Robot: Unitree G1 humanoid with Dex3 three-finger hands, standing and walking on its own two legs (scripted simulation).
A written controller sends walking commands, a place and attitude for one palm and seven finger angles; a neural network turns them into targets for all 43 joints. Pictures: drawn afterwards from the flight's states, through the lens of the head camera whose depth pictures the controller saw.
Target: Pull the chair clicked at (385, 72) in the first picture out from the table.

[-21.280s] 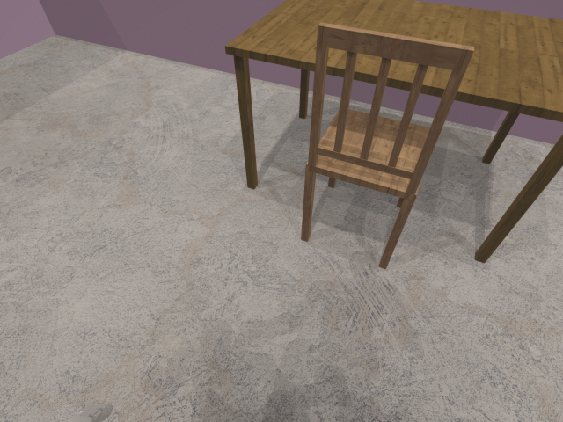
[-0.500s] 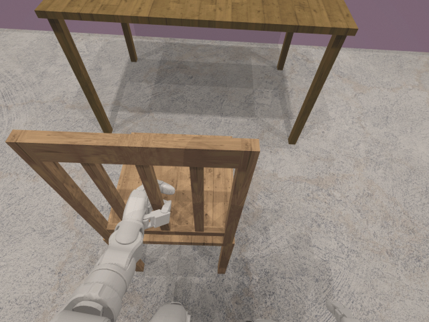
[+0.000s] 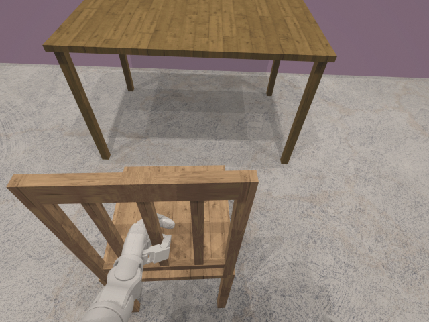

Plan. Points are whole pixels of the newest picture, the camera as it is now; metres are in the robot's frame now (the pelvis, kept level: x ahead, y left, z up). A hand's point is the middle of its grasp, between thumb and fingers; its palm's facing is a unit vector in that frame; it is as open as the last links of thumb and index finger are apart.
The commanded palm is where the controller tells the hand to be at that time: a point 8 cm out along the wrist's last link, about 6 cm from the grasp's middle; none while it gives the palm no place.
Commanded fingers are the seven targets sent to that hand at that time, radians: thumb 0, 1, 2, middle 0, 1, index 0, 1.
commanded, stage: stop walking, hand still on the chair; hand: left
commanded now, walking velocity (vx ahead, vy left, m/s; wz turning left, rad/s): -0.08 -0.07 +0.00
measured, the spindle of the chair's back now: (156, 237) +0.30 +0.14 -0.07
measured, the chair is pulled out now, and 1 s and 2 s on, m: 0.61 0.61 0.61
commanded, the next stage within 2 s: open the thumb and straighten the fingers in 0.52 s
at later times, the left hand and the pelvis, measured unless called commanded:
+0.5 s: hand (165, 246) +0.28 +0.11 -0.07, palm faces +0.04 -0.99 -0.14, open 5.5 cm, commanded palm +0.26 +0.16 -0.06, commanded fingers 0.00 0.90 0.90 -0.50 -1.45 -0.50 -1.45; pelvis +0.03 -0.02 +0.00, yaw +0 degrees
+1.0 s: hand (158, 239) +0.30 +0.13 -0.08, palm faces +0.02 -0.99 -0.14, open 11.8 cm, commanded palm +0.27 +0.17 -0.05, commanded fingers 0.00 -0.55 0.20 -0.25 -0.73 -0.25 -0.73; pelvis +0.05 -0.01 -0.03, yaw +1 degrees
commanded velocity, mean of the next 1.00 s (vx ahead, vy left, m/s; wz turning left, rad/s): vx -0.01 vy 0.00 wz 0.00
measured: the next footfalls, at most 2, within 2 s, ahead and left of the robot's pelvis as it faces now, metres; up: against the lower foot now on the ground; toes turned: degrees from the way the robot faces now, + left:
none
